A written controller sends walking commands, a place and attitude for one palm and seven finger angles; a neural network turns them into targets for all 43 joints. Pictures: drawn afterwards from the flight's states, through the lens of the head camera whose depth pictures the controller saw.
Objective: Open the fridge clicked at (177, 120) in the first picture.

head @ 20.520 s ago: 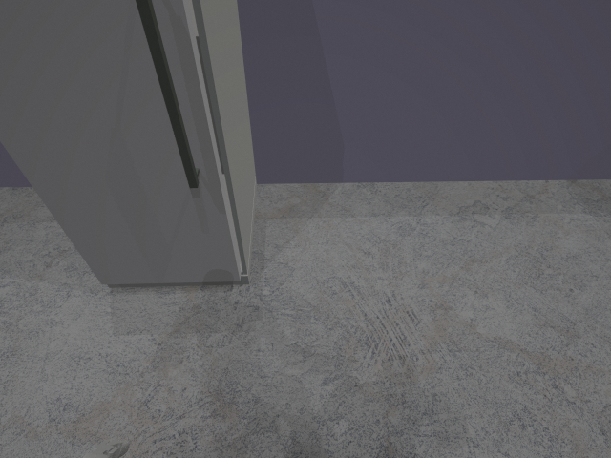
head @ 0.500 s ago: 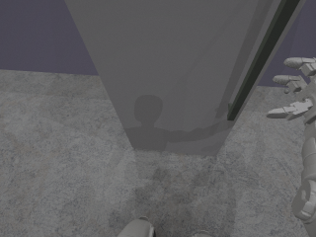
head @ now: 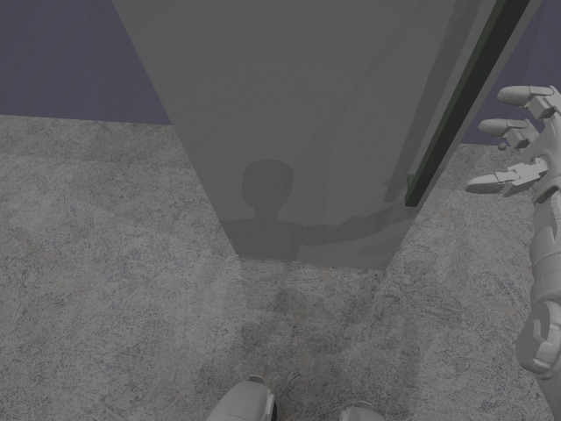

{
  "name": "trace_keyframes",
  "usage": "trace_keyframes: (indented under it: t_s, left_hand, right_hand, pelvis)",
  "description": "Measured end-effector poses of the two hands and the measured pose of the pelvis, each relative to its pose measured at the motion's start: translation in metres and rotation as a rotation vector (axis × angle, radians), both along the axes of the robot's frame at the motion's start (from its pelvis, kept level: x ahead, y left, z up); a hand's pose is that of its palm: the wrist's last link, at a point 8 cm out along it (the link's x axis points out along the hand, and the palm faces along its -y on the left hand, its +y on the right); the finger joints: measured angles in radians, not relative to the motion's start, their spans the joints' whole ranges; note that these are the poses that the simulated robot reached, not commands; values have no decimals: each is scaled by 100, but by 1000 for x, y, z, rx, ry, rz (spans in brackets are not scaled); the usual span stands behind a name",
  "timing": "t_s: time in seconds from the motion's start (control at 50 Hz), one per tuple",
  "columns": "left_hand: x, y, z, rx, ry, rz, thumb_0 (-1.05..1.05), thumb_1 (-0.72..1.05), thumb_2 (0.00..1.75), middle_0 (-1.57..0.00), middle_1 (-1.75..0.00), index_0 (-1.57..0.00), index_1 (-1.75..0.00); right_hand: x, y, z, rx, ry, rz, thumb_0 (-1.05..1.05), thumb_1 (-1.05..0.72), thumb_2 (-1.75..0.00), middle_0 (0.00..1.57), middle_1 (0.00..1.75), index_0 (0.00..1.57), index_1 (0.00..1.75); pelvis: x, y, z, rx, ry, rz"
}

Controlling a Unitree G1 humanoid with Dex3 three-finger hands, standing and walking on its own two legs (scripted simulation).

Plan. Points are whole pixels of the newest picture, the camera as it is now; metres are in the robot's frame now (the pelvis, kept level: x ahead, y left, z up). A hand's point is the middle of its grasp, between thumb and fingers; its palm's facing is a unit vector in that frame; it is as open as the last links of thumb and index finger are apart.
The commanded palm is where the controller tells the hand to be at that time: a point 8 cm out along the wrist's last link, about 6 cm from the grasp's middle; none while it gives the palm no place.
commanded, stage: feel for the door with the fingertips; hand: right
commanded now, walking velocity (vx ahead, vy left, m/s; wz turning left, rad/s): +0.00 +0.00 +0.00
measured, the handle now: (459, 89) +0.54 -0.13 +0.14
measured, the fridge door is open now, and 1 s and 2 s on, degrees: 0 0 0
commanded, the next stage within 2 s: slide the fingers in behind the handle in 0.76 s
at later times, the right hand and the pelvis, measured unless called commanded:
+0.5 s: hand (466, 147) +0.49 -0.15 +0.09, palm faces -0.05 +1.00 +0.01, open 14.0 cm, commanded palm +0.47 -0.21 +0.09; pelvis +0.00 +0.01 +0.00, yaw +0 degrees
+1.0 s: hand (476, 135) +0.50 -0.16 +0.10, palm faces -0.04 +1.00 +0.00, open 13.5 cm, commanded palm +0.48 -0.20 +0.09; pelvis -0.01 +0.02 +0.00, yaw -1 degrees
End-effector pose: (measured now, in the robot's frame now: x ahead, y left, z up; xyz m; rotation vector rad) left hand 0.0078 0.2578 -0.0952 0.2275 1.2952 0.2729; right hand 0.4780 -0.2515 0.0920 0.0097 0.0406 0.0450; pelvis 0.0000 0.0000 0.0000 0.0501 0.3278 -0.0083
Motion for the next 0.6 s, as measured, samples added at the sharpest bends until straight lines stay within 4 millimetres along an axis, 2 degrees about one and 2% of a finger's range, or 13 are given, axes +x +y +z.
trace_keyframes:
  t_s: [0.1,0.2,0.44,0.6]
  left_hand:
    - [-12,-1,1,-4,39,16,1,90,90,-20,-30,-21,-30]
    - [-16,2,3,2,57,17,1,90,90,-20,-30,-21,-30]
    - [8,7,1,-10,-28,-1,1,90,90,-20,-30,-21,-30]
    - [12,7,-4,-26,-56,-9,1,90,90,-20,-30,-21,-30]
  right_hand:
    - [0,-4,-3,-4,20,0,-1,49,-30,30,120,30,120]
    - [-2,4,-1,10,-16,20,-1,50,-30,30,120,29,120]
    - [-6,41,-4,15,-2,21,-1,50,-30,30,120,30,120]
    - [-1,38,3,-23,-13,-19,-1,50,-30,30,120,30,120]
  pelvis:
    - [1,1,1,1,2,-1]
    - [3,2,2,2,2,-3]
    - [3,5,3,-5,-15,-4]
    - [-3,10,1,-12,-16,-4]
